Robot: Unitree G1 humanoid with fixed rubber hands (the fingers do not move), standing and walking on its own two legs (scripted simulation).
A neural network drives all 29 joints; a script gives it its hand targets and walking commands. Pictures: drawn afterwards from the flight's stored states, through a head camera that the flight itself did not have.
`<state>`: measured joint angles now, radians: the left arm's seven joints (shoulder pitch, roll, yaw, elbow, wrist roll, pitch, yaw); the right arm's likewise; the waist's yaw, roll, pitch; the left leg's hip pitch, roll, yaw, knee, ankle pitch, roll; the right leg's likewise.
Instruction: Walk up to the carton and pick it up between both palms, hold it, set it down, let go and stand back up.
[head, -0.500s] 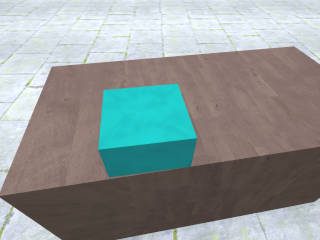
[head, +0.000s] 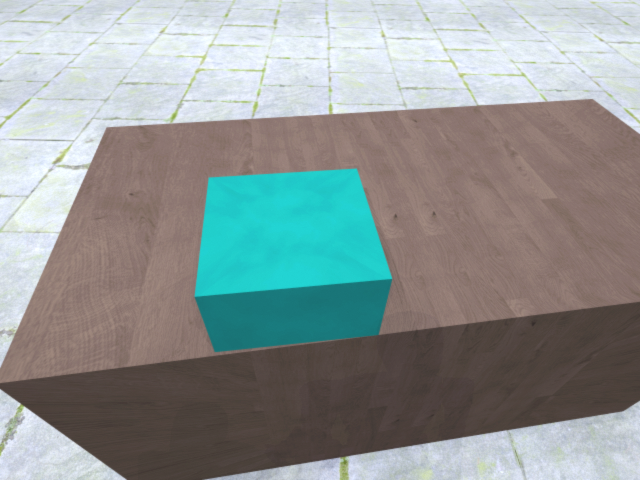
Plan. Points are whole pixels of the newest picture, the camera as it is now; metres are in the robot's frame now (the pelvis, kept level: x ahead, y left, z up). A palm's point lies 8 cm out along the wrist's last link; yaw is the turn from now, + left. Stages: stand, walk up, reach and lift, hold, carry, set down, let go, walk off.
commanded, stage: walk up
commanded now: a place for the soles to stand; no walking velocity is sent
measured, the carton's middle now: (290, 253) +0.49 +0.06 -0.02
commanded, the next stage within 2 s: none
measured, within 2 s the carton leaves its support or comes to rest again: neither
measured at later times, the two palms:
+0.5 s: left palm out of the picture +0.00 +0.30 -0.15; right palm out of the picture -0.04 -0.22 -0.12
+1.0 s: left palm out of the picture -0.16 +0.25 -0.14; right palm out of the picture -0.08 -0.20 -0.15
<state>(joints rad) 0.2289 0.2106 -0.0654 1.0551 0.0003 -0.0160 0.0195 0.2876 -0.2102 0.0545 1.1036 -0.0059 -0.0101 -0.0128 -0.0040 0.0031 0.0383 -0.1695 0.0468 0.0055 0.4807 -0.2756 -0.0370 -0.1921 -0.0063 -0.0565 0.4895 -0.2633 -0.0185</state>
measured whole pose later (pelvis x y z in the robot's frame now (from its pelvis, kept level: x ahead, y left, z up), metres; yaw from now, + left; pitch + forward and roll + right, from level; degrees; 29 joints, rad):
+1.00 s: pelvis -0.11 +0.03 +0.00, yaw +5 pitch -3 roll +0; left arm 0.38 0.18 -0.03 1.10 0.01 -0.02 0.02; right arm 0.32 -0.19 0.01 1.06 -0.02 -0.01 -0.01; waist 0.00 0.01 -0.02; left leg -0.27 -0.05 0.01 0.49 -0.18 0.05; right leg -0.09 0.02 0.02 0.50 -0.37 -0.03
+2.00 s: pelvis +0.00 -0.07 -0.01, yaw +11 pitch -3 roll -1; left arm 0.24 0.14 0.00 0.95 0.03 -0.01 0.05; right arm 0.16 -0.28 -0.03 1.04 -0.03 0.05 -0.04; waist 0.03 0.05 0.14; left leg -0.31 0.07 -0.03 0.80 -0.46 -0.03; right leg -0.28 -0.05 -0.18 0.61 -0.28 -0.03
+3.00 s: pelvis +0.01 -0.03 +0.00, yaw +10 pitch -2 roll +0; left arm 0.23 0.21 -0.07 1.09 0.02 -0.01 0.02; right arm 0.25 -0.22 0.03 1.10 0.00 -0.01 -0.01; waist 0.00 0.00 0.06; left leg -0.14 0.00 0.06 0.47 -0.29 0.01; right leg -0.21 -0.10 -0.10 0.49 -0.23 0.04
